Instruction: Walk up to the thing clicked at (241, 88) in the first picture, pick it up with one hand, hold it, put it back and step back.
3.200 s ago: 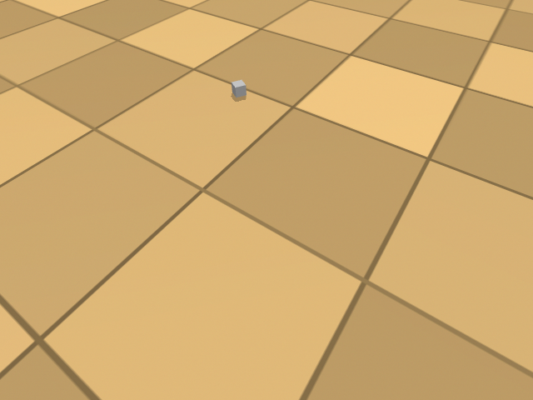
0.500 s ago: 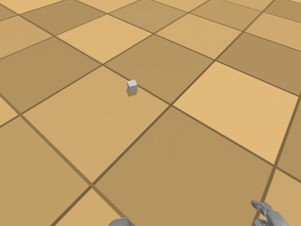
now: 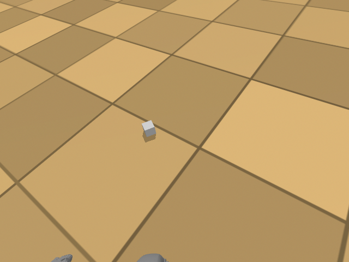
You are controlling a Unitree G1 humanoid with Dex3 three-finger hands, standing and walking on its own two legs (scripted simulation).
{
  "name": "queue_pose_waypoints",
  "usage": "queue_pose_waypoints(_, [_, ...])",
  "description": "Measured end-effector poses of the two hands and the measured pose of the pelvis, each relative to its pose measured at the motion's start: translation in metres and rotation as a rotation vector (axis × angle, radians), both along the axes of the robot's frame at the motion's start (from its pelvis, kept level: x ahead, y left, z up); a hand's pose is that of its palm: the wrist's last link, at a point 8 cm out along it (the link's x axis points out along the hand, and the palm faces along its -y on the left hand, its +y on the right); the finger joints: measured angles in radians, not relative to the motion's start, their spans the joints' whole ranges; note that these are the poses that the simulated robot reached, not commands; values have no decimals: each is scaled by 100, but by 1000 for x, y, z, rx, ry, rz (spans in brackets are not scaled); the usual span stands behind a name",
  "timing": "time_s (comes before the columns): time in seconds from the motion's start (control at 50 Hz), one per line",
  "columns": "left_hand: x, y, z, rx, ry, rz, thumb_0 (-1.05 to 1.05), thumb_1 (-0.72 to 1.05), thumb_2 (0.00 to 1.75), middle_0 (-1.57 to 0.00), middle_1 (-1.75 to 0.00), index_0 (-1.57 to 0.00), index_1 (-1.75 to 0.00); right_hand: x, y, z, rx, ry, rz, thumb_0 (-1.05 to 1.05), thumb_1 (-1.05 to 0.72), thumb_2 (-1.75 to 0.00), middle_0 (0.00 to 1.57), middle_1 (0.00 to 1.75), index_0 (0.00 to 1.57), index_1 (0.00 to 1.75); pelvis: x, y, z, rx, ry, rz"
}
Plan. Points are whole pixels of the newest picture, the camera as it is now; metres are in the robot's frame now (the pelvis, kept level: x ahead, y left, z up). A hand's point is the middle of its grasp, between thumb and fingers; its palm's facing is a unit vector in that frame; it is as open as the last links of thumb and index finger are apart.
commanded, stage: walk up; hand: left
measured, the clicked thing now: (148, 128) +1.10 +0.29 -0.73
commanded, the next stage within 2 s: none
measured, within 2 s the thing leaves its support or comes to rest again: neither
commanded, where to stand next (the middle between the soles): +0.69 +0.06 m, yaw -2 degrees
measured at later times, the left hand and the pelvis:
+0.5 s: hand (70, 225) +0.24 +0.34 -0.15, palm faces -0.03 -0.94 -0.34, open 7.4 cm; pelvis +0.20 +0.07 +0.00, yaw +1 degrees
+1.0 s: hand (96, 155) +0.46 +0.31 -0.11, palm faces -0.02 -0.92 -0.40, open 7.4 cm; pelvis +0.38 +0.04 +0.00, yaw +0 degrees
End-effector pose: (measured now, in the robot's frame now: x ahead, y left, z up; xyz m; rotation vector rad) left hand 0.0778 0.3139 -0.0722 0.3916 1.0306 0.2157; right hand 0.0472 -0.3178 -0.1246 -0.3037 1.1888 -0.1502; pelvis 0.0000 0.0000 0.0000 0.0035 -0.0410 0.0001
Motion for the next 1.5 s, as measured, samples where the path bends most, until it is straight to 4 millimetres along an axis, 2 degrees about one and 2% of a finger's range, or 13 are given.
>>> queue_pose_waypoints(0.1, [8,5,-2,-13,56,33,0,90,89,-21,-30,-21,-30,61,8,15,6,-37,46,1,-91,-90,20,30,20,30,38,2,7,-12,6,8])
queue_pose_waypoints(0.22, [26,31,-19,-35,109,84,0,90,89,-21,-30,-21,-30,135,23,28,-28,-55,95,1,-91,-90,20,30,21,30,90,20,3,-35,7,23])
queue_pose_waypoints(0.3, [50,57,-42,-45,158,102,0,90,89,-21,-30,-21,-30,188,40,32,-73,-103,106,1,-91,-90,20,30,21,30,132,42,-10,-35,8,29])
queue_pose_waypoints(0.36, [78,69,-51,-51,191,100,1,90,89,-20,-30,-21,-30,214,53,38,-93,-155,93,1,-91,-90,20,30,21,30,154,55,-11,-28,1,26])
queue_pose_waypoints(0.46, [138,75,-45,-75,164,55,1,90,89,-20,-30,-21,-30,231,68,51,-94,-143,57,0,-90,-90,21,30,21,30,189,64,1,-16,0,17])
queue_pose_waypoints(0.58, [206,73,-33,-81,136,8,0,90,90,-20,-30,-21,-30,239,70,49,-82,-81,19,0,-90,-90,21,30,21,30,232,66,8,-6,-1,4])
queue_pose_waypoints(0.72, [292,55,-23,-52,97,-37,0,90,90,-20,-30,-21,-30,257,53,25,-47,-4,-41,1,-90,-90,21,30,21,30,288,53,1,20,2,-9])
queue_pose_waypoints(0.82, [348,36,-21,-13,15,-51,0,90,90,-20,-30,-21,-30,292,37,-2,-27,28,-51,1,-90,-90,21,30,21,30,327,36,-12,6,-7,-14])
queue_pose_waypoints(1.0, [373,34,-2,-15,10,-8,0,90,89,-21,-30,-21,-30,378,42,10,0,-12,17,1,-91,-90,20,30,21,30,376,38,4,-5,-8,-4])
queue_pose_waypoints(1.12, [377,63,-14,-28,73,35,0,90,89,-21,-30,-21,-30,426,53,25,-39,-17,46,1,-91,-90,20,30,21,30,414,55,4,-18,0,2])
queue_pose_waypoints(1.22, [396,97,-42,-43,131,54,0,90,89,-21,-30,-21,-30,467,68,31,-109,-58,48,1,-91,-90,20,30,21,30,453,82,-11,-18,1,7])
queue_pose_waypoints(1.32, [434,107,-52,-60,183,35,1,90,90,-20,-30,-21,-30,484,87,43,-125,-82,10,0,-91,-90,21,30,21,30,480,94,-6,-8,-5,-4])
queue_pose_waypoints(1.5, [515,101,-36,-78,175,-22,0,90,90,-20,-30,-21,-30,502,96,46,-100,-14,-42,0,-90,-90,21,30,21,30,535,98,7,4,-2,-24])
